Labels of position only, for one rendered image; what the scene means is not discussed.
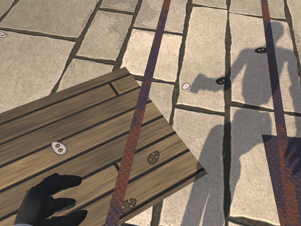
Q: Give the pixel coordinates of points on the robot left hand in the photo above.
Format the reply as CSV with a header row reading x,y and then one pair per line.
x,y
37,206

